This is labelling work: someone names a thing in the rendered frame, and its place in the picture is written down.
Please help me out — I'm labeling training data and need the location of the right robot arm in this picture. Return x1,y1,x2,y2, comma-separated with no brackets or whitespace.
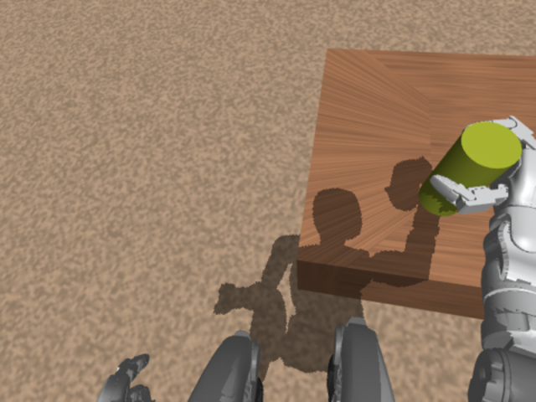
467,205,536,402

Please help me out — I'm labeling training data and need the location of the can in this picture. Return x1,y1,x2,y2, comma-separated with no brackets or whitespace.
419,121,522,216

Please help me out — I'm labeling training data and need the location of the left robot hand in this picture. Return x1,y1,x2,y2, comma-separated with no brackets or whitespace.
96,353,156,402

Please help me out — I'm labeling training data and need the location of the right robot hand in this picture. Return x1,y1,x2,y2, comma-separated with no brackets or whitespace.
430,116,536,214

